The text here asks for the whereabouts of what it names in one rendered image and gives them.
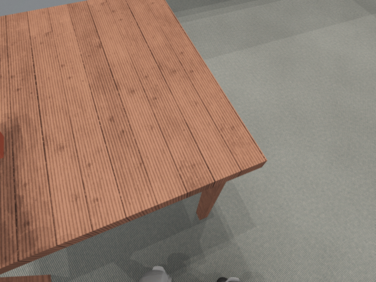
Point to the left robot shin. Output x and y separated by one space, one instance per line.
158 268

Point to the robot left thigh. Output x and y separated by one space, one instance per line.
155 276

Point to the table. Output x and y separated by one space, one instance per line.
108 113

